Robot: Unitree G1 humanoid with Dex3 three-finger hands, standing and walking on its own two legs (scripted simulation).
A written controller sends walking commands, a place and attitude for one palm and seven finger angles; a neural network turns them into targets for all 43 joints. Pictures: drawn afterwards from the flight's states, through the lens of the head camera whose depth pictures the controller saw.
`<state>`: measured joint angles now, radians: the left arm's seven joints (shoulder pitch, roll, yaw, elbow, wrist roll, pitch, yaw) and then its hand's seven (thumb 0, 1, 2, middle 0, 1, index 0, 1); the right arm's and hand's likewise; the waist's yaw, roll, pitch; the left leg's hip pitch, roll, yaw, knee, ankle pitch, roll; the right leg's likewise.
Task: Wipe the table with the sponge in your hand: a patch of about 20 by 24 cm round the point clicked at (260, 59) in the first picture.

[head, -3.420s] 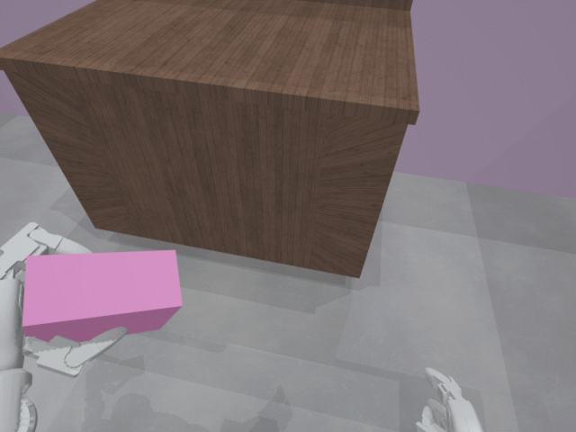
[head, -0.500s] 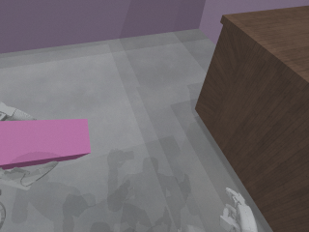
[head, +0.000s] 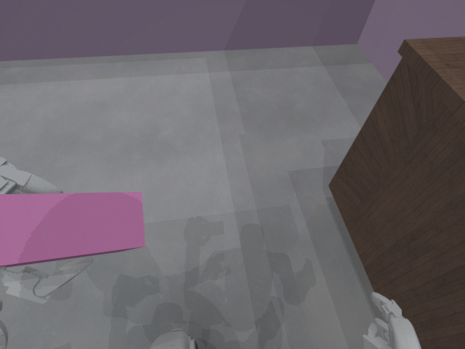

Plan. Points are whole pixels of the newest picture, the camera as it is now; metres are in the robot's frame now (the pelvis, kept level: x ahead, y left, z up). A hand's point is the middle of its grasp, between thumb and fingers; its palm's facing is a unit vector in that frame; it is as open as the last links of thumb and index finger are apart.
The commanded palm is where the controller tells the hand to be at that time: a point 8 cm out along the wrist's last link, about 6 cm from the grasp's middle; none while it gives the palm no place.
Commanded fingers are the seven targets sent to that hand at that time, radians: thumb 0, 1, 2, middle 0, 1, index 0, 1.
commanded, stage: turn to face it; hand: left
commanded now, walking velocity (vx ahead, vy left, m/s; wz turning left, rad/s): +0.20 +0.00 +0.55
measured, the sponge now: (93, 227) +0.23 +0.19 +0.15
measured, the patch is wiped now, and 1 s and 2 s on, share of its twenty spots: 0.00 0.00 0.00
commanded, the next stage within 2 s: none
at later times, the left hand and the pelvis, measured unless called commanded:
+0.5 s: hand (130, 167) +0.32 +0.16 +0.16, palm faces +0.36 -0.83 -0.43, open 10.6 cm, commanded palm +0.26 +0.21 +0.18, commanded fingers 0.00 0.10 1.30 -1.20 -1.60 -1.20 -1.60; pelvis +0.07 -0.05 -0.01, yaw -6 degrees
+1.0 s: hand (185, 164) +0.32 +0.09 +0.17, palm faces +0.08 -0.89 -0.44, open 10.6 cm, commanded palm +0.30 +0.14 +0.18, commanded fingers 0.00 0.10 1.30 -1.20 -1.60 -1.20 -1.60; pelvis +0.04 -0.06 +0.00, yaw -24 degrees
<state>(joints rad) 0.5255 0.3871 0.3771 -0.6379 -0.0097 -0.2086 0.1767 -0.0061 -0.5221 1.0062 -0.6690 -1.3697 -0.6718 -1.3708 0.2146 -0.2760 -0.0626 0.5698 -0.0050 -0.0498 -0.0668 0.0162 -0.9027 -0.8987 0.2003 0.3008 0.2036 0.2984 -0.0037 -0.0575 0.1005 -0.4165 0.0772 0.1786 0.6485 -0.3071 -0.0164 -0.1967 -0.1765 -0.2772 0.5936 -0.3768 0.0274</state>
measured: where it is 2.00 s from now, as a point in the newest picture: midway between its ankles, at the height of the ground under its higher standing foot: outside the picture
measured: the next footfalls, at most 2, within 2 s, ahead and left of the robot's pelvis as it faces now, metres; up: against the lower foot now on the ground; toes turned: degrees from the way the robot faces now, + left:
left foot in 0.02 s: +0.11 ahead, +0.13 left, +0.00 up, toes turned +11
right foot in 0.40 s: +0.18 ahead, -0.13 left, +0.00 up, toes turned -11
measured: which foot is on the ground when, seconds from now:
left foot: up 0.00-0.00, down 0.02-0.40, up 0.42-0.80, down 0.82-1.00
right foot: down 0.00-0.02, up 0.04-0.38, down 0.40-0.84, up 0.86-1.00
